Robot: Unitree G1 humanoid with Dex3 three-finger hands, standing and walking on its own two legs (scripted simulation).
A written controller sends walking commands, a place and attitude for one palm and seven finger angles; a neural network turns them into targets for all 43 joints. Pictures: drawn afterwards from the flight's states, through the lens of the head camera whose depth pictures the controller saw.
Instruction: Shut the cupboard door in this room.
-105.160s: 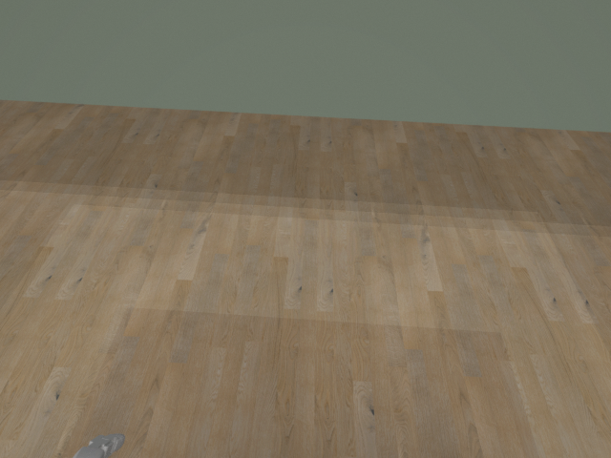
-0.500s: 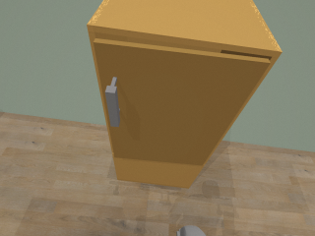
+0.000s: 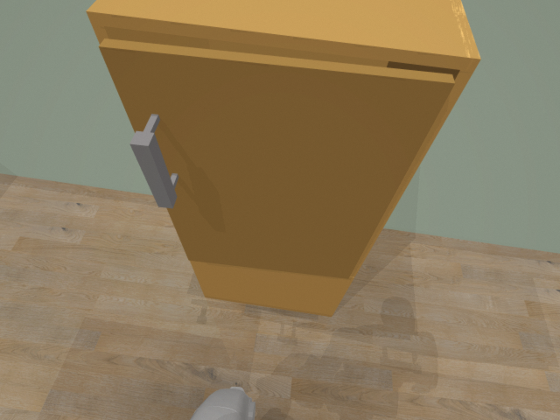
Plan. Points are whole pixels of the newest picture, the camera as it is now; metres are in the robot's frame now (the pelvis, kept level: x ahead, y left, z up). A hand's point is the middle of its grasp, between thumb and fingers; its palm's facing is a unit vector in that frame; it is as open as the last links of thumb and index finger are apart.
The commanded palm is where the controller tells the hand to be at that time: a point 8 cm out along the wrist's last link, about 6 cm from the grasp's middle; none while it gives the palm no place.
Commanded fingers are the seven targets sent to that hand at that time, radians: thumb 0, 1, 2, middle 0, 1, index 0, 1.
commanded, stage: come to a stop and stand still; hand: left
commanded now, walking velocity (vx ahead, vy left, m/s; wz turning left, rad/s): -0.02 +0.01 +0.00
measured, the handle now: (160, 163) +0.45 +0.24 +0.06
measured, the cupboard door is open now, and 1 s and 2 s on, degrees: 2 2 2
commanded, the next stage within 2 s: look again from close up in 0.72 s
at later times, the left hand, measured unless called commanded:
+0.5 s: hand out of the picture +0.02 +0.28 -0.15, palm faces -0.05 -0.95 -0.30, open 7.4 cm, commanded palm none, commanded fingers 0.00 0.90 0.90 -0.20 -0.30 -0.20 -0.30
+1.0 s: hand out of the picture -0.04 +0.27 -0.17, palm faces -0.02 -0.98 -0.20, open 7.3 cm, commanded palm none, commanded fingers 0.00 0.90 0.90 -0.20 -0.30 -0.20 -0.30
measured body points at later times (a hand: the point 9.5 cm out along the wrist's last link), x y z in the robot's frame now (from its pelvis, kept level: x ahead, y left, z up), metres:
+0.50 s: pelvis -0.02 +0.08 +0.00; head -0.02 +0.05 +0.45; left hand +0.02 +0.33 -0.13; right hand +0.03 -0.15 -0.16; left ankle +0.02 +0.10 -0.73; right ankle -0.04 -0.04 -0.73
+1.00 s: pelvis -0.02 +0.10 +0.01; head -0.01 +0.09 +0.46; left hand -0.04 +0.32 -0.15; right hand -0.03 -0.12 -0.16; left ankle +0.02 +0.10 -0.73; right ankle -0.04 -0.04 -0.73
